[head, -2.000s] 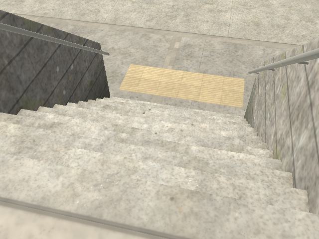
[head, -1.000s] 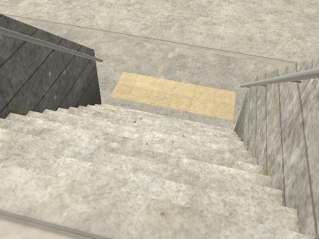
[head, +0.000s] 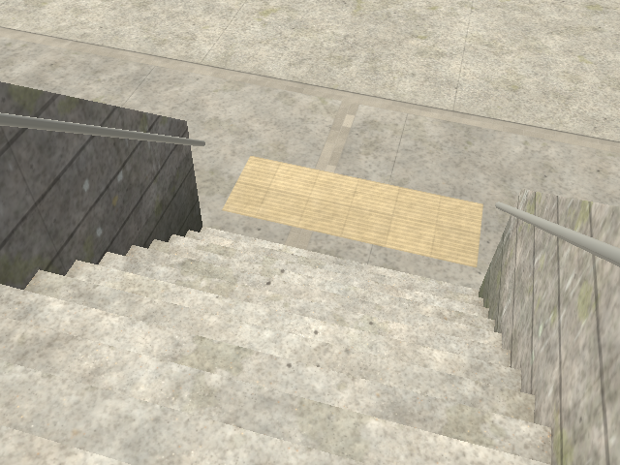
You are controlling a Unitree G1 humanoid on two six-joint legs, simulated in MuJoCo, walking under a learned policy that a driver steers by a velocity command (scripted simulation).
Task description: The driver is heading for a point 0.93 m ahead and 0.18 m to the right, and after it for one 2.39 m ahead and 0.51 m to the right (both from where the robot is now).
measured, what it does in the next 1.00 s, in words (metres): goes down: right foot 0.21 m lower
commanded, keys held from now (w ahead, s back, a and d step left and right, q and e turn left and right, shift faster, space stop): w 1.00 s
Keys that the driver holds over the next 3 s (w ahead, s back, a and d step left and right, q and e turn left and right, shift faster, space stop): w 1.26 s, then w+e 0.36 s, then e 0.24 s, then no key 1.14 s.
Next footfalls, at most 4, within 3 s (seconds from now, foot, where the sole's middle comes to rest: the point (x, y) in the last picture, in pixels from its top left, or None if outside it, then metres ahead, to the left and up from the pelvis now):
0.56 right None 0.30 -0.16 -0.96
1.12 left None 0.60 0.07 -1.17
1.64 right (384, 455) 0.78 -0.22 -1.37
2.12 left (335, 405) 1.04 -0.07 -1.58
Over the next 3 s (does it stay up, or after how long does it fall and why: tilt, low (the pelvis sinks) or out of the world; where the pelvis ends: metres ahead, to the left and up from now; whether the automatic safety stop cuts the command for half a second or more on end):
stays up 0.94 -0.15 -0.79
